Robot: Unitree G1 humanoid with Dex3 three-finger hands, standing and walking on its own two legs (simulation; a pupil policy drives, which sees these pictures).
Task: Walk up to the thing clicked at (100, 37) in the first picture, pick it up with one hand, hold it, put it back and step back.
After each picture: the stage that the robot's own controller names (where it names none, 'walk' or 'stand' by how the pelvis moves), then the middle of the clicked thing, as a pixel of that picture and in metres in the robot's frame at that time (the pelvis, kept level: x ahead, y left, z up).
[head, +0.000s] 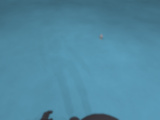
stand; (101, 37) +2.11 -0.20 -0.72
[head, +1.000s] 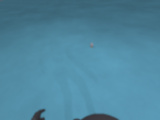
walk; (91, 45) +1.97 +0.15 -0.69
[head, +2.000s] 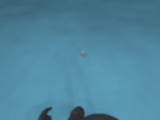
walk; (82, 53) +1.32 +0.30 -0.71
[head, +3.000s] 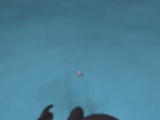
walk; (78, 73) +0.80 +0.28 -0.72
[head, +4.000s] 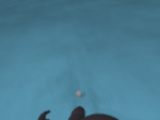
walk; (78, 94) +0.47 +0.25 -0.71
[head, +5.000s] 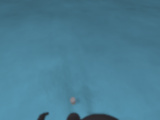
stand; (72, 101) +0.37 +0.21 -0.70
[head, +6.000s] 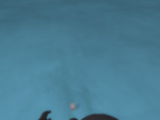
stand; (72, 106) +0.32 +0.21 -0.72
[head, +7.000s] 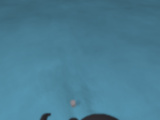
stand; (73, 103) +0.35 +0.22 -0.73
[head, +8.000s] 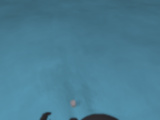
stand; (73, 103) +0.34 +0.21 -0.73
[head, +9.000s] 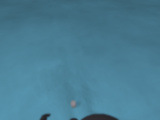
stand; (73, 104) +0.34 +0.21 -0.73
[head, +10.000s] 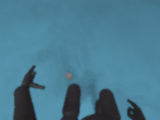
go down; (69, 76) +0.38 +0.22 -0.48
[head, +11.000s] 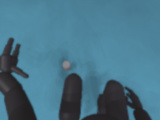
go down; (66, 66) +0.41 +0.25 -0.32
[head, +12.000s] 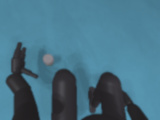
close in; (48, 60) +0.39 +0.28 -0.24
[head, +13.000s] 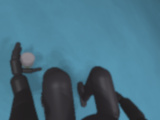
close; (27, 60) +0.39 +0.29 -0.21
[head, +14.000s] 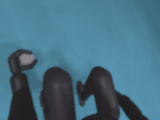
lift; (26, 59) +0.38 +0.30 -0.22
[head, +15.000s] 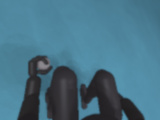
lift; (43, 64) +0.34 +0.26 -0.20
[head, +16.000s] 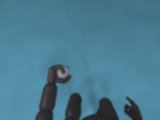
lift; (64, 75) +0.32 +0.19 +0.00
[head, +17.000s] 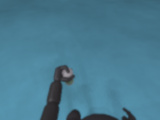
hold; (68, 77) +0.33 +0.17 +0.00
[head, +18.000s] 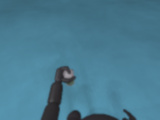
hold; (69, 77) +0.33 +0.17 +0.00
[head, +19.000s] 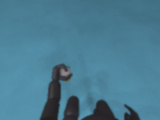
crouch; (66, 74) +0.35 +0.18 -0.07
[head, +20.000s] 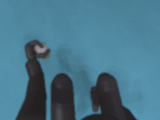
lower; (43, 52) +0.46 +0.29 -0.12
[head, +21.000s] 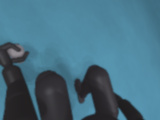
lower; (17, 54) +0.42 +0.31 -0.22
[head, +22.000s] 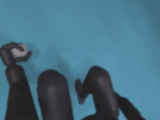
lower; (21, 54) +0.41 +0.31 -0.23
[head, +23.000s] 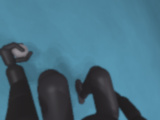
lower; (21, 54) +0.41 +0.31 -0.23
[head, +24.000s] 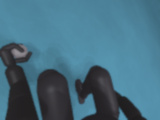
lower; (21, 54) +0.41 +0.31 -0.22
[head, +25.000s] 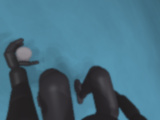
open; (23, 55) +0.40 +0.29 -0.23
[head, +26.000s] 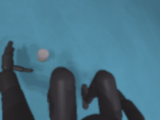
stand; (42, 56) +0.41 +0.28 -0.24
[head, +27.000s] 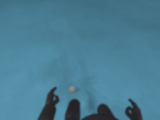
stand; (72, 89) +0.39 +0.20 -0.60
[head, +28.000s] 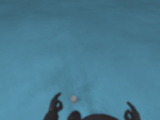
stand; (73, 99) +0.39 +0.20 -0.67
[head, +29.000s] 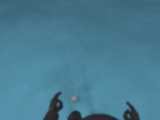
stand; (74, 99) +0.38 +0.20 -0.67
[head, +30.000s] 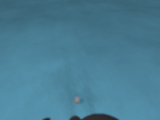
stand; (77, 100) +0.41 +0.19 -0.72
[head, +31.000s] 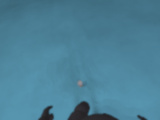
walk; (80, 84) +0.47 +0.22 -0.71
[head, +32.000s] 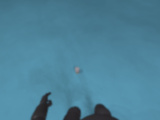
walk; (77, 70) +0.71 +0.18 -0.70
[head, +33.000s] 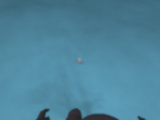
stand; (79, 61) +1.02 +0.24 -0.70
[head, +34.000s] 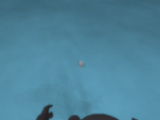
stand; (80, 64) +1.01 +0.20 -0.72
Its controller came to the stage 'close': yes
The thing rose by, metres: 0.71
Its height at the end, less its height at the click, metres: +0.00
